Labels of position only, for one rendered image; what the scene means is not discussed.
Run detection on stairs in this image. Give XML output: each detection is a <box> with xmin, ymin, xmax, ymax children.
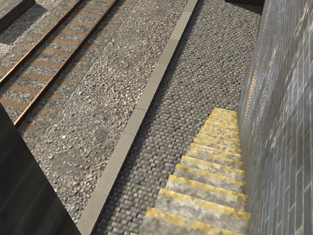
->
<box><xmin>130</xmin><ymin>107</ymin><xmax>251</xmax><ymax>235</ymax></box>

